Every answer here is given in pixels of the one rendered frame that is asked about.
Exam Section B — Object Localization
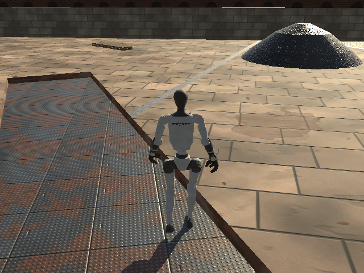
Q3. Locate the robot right upper arm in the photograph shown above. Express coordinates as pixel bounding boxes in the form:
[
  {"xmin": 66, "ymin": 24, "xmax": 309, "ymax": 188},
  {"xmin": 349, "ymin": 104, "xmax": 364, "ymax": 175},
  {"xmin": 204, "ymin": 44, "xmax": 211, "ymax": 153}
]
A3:
[{"xmin": 193, "ymin": 114, "xmax": 210, "ymax": 146}]

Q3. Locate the robot left hand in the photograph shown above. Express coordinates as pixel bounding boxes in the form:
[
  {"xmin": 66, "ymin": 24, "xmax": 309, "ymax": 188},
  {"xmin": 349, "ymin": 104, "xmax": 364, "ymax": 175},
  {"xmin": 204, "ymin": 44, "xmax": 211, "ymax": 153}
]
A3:
[{"xmin": 149, "ymin": 154, "xmax": 162, "ymax": 164}]

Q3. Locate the robot left upper arm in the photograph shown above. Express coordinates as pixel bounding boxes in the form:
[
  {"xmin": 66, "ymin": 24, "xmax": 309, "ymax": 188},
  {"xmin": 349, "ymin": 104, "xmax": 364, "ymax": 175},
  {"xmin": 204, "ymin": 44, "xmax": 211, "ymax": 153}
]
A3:
[{"xmin": 154, "ymin": 114, "xmax": 169, "ymax": 146}]

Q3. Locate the robot head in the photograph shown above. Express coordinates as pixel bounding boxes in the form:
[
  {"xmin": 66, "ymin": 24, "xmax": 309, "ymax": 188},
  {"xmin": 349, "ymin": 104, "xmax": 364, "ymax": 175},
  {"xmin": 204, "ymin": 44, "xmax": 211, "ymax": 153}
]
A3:
[{"xmin": 171, "ymin": 89, "xmax": 190, "ymax": 117}]

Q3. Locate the robot right hand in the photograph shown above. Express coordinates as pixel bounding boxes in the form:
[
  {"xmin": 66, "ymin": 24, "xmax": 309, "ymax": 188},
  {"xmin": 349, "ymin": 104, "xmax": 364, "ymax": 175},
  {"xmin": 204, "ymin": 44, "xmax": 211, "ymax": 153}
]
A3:
[{"xmin": 205, "ymin": 159, "xmax": 219, "ymax": 173}]

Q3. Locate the right robot foot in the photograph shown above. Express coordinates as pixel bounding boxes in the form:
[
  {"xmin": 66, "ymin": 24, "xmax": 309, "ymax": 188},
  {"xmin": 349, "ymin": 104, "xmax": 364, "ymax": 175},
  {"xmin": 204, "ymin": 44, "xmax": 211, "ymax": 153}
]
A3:
[{"xmin": 185, "ymin": 214, "xmax": 193, "ymax": 228}]

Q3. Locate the robot left forearm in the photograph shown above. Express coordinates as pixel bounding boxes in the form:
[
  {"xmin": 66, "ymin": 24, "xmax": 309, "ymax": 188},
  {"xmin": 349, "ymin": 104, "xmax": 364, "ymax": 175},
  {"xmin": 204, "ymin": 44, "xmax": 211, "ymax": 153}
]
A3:
[{"xmin": 150, "ymin": 137, "xmax": 159, "ymax": 156}]

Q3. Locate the robot right forearm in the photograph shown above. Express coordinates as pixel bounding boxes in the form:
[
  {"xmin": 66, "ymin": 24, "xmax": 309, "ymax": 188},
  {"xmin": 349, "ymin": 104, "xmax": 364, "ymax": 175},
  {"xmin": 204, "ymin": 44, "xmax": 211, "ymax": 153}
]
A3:
[{"xmin": 204, "ymin": 137, "xmax": 217, "ymax": 161}]

